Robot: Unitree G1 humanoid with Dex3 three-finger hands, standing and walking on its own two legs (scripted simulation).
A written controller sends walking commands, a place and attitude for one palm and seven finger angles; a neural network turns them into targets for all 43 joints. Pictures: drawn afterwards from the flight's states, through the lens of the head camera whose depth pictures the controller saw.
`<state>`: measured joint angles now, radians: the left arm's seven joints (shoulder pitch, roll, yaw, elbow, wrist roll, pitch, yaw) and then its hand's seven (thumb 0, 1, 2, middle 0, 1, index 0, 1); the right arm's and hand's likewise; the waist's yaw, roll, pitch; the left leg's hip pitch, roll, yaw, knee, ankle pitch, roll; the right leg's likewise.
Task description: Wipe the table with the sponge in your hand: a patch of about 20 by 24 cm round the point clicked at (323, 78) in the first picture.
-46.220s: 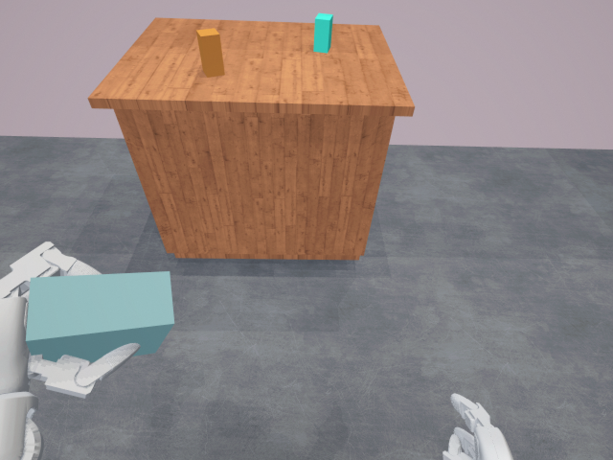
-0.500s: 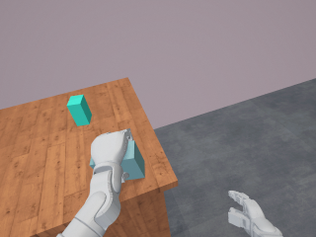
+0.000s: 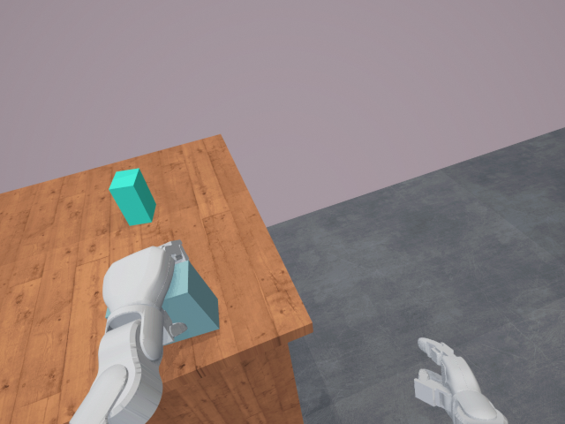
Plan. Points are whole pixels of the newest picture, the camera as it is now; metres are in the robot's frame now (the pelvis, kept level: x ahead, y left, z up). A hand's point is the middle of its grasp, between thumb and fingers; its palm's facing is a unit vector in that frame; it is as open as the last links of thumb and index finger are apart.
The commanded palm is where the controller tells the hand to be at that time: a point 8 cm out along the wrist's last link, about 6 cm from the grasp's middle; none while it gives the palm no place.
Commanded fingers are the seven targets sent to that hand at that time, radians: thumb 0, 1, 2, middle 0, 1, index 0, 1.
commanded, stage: slide back across to the middle lane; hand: left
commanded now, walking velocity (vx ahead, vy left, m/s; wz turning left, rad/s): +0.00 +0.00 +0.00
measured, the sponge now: (173, 312) +0.26 +0.20 +0.05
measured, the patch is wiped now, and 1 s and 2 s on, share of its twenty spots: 1.00 1.00 1.00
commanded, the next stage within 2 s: wipe forward along the middle lane in 0.06 s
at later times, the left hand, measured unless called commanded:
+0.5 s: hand (137, 295) +0.26 +0.25 +0.08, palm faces +0.03 -0.11 -0.99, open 9.4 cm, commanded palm +0.24 +0.25 +0.13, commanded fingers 0.00 0.10 1.30 -1.20 -1.60 -1.20 -1.60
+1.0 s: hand (141, 266) +0.32 +0.27 +0.08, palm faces +0.01 -0.08 -1.00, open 9.4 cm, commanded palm +0.28 +0.27 +0.12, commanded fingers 0.00 0.10 1.30 -1.20 -1.60 -1.20 -1.60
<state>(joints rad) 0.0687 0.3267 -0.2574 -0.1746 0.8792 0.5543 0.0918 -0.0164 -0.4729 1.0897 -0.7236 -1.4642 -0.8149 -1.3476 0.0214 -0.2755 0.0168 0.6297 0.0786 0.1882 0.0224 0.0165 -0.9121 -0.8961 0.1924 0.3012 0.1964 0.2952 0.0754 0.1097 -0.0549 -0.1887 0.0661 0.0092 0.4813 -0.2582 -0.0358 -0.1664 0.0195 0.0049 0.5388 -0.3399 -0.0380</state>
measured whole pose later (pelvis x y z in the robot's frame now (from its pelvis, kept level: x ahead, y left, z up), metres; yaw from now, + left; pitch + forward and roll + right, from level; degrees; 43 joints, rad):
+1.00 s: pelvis -0.01 +0.02 +0.00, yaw +2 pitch +1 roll +0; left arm -0.30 0.35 -0.20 0.31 0.96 0.48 0.06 -0.01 -0.49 1.10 -0.75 -1.45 -0.83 -1.34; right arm 0.08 -0.29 0.02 0.68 0.08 0.15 -0.02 0.02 -0.91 -0.90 0.19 0.30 0.20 0.30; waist 0.06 0.09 -0.07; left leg -0.29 0.04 -0.03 0.52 -0.25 -0.04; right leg -0.24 -0.01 -0.03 0.54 -0.33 -0.01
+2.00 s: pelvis +0.00 +0.02 +0.00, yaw +2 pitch +7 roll +0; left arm -0.65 0.45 -0.09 0.81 0.98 0.29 0.09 0.00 -0.50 1.12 -0.76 -1.42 -0.82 -1.37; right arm 0.18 -0.29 -0.01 0.74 0.08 0.17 -0.02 0.01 -0.91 -0.90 0.19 0.30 0.20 0.30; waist -0.01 0.07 -0.08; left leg -0.40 0.04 -0.02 0.53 -0.25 -0.03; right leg -0.33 0.00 -0.02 0.52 -0.30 -0.01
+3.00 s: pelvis +0.02 +0.04 +0.00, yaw +3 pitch +5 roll -1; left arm -0.29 0.52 -0.01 0.36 0.93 0.30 0.04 -0.02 -0.48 1.12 -0.73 -1.46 -0.79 -1.42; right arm 0.13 -0.29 0.00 0.67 0.08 0.16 -0.01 0.01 -0.91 -0.90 0.20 0.30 0.20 0.30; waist 0.04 0.08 -0.05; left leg -0.32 0.01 -0.03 0.51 -0.27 -0.01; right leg -0.22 -0.03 -0.03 0.45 -0.31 0.02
